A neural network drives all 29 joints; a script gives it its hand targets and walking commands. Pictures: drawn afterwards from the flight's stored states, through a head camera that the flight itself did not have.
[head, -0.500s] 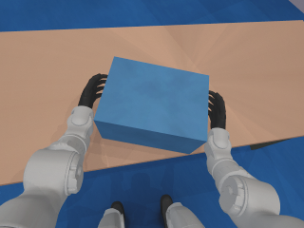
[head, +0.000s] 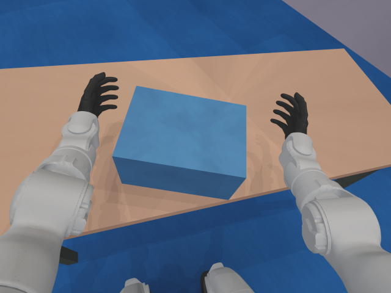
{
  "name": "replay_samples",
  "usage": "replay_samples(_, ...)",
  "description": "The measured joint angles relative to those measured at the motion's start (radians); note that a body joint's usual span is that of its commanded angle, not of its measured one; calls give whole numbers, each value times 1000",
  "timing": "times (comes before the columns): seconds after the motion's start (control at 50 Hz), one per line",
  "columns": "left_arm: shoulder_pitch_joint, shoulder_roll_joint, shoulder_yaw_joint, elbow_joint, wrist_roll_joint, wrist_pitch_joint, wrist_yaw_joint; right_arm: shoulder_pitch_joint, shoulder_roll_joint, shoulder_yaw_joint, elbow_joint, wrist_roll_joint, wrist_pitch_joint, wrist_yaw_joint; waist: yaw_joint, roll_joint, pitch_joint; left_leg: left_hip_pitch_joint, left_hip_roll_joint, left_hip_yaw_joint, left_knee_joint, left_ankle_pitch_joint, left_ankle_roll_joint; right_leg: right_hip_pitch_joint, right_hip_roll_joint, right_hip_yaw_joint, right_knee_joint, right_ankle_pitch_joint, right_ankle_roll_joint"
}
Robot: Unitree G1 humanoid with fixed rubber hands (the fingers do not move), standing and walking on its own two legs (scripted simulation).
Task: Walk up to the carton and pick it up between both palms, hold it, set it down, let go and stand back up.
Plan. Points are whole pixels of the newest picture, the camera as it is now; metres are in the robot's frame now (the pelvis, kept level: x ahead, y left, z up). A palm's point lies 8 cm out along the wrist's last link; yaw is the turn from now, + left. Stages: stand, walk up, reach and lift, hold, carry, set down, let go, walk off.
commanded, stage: set down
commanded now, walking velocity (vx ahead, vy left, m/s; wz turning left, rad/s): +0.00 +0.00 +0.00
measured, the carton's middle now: (183, 144) +0.44 -0.05 -0.04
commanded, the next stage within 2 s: none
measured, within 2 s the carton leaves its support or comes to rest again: neither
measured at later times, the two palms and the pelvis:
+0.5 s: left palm (88, 153) +0.42 +0.16 -0.01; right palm (282, 167) +0.33 -0.25 +0.00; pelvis -0.03 -0.01 -0.01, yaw +1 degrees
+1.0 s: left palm (61, 170) +0.38 +0.20 +0.01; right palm (285, 181) +0.29 -0.24 +0.01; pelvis +0.00 +0.00 +0.02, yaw +1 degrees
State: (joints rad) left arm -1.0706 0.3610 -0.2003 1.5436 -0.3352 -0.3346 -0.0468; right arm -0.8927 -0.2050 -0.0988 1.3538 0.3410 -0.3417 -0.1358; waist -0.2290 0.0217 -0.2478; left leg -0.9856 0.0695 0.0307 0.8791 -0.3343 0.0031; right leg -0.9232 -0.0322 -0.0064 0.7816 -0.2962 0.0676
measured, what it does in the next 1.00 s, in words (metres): stands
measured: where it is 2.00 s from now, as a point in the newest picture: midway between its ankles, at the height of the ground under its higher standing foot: outside the picture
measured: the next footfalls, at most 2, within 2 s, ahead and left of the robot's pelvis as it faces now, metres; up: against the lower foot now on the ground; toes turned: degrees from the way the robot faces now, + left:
none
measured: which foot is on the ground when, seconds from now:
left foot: down 0.00-1.00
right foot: down 0.00-1.00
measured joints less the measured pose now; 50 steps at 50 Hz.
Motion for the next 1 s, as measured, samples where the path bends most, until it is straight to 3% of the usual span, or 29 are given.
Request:
replay_samples(0.08,20,-28,49,-20,60,17,-18,19,36,-2,-11,-32,-15,-16,5,-6,24,9,5,-8,-3,8,-6,12,6,-7,-5,8,-6)
replay_samples(0.18,129,-57,150,-131,158,15,-12,114,120,-25,-71,-100,-69,-44,25,1,41,18,13,-19,-34,35,-16,26,16,-17,-43,36,-14)
replay_samples(0.28,179,-65,150,-163,150,16,-6,154,197,-130,-105,-216,-66,-81,33,33,29,-34,5,-36,-27,51,-15,-20,10,-34,-29,41,-18)
replay_samples(0.34,209,-74,182,-205,159,12,-1,193,203,-126,-159,-247,-61,-95,52,37,21,-54,6,-33,-15,51,-12,-46,10,-29,-11,40,-17)
replay_samples(0.38,229,-68,177,-226,151,17,-4,215,193,-114,-191,-247,-54,-105,57,40,31,-50,6,-34,-9,50,-11,-41,10,-30,-6,40,-17)
replay_samples(0.48,251,-11,95,-221,56,32,2,213,152,-153,-223,-219,15,-109,30,49,29,-60,-3,-39,5,49,-7,-47,2,-34,10,34,-15)
replay_samples(0.54,291,12,105,-300,37,23,-5,258,100,-81,-295,-157,24,-92,30,30,34,-38,0,-27,9,41,-3,-33,4,-22,17,29,-12)
replay_samples(0.66,306,56,55,-287,-25,43,-36,309,41,-21,-334,-64,77,-65,17,4,48,24,-4,-22,-6,34,0,28,0,-18,2,23,-11)
replay_samples(0.72,349,65,79,-329,-11,50,-48,352,37,25,-379,-36,69,-54,22,-5,63,71,0,-14,-19,28,-1,73,4,-11,-15,23,-10)
replay_samples(1.0,575,20,137,-520,40,64,-81,541,109,19,-457,-107,-4,-64,75,25,108,229,5,-24,-66,8,-7,248,10,-24,-92,16,-11)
